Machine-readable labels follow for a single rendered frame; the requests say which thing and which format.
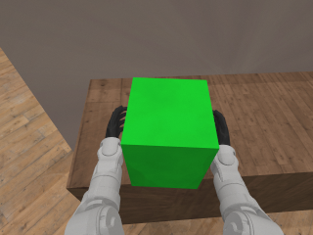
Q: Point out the left robot hand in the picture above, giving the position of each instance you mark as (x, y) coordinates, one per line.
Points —
(113, 128)

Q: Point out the pedestal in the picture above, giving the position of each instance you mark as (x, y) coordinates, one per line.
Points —
(269, 116)

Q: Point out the robot right upper arm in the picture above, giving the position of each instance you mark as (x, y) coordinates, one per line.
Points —
(245, 223)

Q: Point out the carton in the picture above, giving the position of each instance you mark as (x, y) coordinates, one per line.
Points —
(169, 138)

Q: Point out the right robot hand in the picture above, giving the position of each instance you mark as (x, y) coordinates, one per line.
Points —
(221, 127)

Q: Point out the robot left forearm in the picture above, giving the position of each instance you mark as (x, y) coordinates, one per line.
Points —
(106, 179)

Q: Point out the robot right forearm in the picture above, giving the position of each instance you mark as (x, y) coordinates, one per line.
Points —
(229, 186)

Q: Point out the robot left upper arm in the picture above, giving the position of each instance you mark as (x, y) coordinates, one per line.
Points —
(102, 220)

